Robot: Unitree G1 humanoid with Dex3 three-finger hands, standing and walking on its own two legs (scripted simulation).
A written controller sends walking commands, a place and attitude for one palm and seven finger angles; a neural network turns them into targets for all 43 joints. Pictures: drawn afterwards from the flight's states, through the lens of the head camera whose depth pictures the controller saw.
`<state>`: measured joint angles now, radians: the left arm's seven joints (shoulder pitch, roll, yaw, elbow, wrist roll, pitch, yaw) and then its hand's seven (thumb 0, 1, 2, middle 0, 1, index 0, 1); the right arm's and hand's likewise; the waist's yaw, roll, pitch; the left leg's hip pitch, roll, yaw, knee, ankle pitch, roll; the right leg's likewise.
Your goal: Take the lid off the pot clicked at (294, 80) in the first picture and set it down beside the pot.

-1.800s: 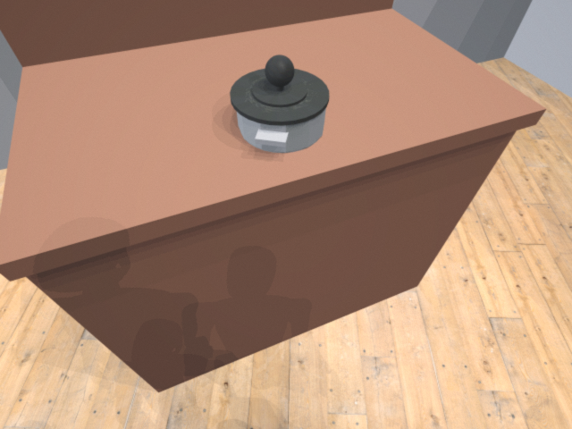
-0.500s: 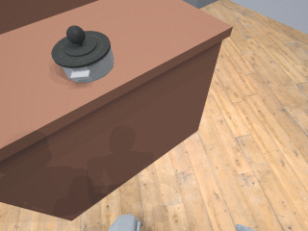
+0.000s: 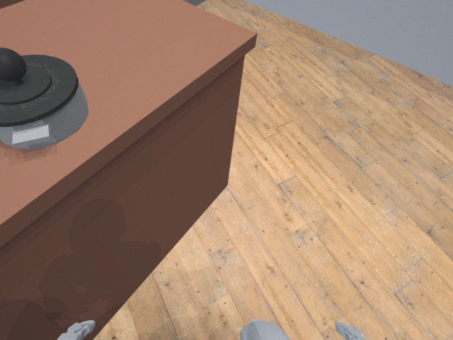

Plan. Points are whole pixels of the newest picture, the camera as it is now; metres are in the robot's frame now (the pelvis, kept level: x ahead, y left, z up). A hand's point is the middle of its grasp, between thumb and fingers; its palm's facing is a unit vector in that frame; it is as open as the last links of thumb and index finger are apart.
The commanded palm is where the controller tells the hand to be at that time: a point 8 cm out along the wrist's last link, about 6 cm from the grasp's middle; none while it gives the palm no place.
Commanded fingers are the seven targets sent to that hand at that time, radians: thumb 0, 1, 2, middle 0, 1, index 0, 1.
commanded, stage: walk to a spot facing it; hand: left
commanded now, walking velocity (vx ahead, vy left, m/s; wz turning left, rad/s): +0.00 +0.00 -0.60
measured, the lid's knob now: (6, 65) +0.46 +0.41 +0.18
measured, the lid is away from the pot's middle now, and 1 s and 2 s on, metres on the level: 0.00 0.00 0.00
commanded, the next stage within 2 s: turn to face it in 1.78 s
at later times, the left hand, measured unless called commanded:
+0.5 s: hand (183, 301) +0.20 +0.10 -0.16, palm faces -0.35 -0.91 -0.23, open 7.4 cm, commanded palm none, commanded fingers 0.00 0.90 0.90 -0.20 -0.30 -0.20 -0.30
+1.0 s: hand (215, 295) +0.22 +0.04 -0.16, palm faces -0.56 -0.78 -0.28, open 7.4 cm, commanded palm none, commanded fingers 0.00 0.90 0.90 -0.20 -0.30 -0.20 -0.30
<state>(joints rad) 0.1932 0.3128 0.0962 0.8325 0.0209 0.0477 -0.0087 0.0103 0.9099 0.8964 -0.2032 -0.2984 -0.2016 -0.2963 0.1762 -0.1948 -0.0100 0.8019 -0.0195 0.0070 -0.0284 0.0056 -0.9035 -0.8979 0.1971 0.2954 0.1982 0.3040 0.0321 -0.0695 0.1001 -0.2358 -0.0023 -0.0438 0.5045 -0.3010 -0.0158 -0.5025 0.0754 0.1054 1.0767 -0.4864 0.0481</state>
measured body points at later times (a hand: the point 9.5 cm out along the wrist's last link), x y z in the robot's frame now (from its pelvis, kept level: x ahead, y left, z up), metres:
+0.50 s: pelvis +0.02 -0.05 +0.00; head +0.07 -0.07 +0.44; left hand +0.22 +0.15 -0.14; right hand +0.00 -0.32 -0.14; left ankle +0.08 +0.08 -0.71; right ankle +0.02 -0.16 -0.73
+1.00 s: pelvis +0.02 -0.08 -0.01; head +0.05 -0.13 +0.44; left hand +0.25 +0.08 -0.13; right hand -0.09 -0.34 -0.16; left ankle +0.09 +0.05 -0.68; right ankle -0.03 -0.18 -0.73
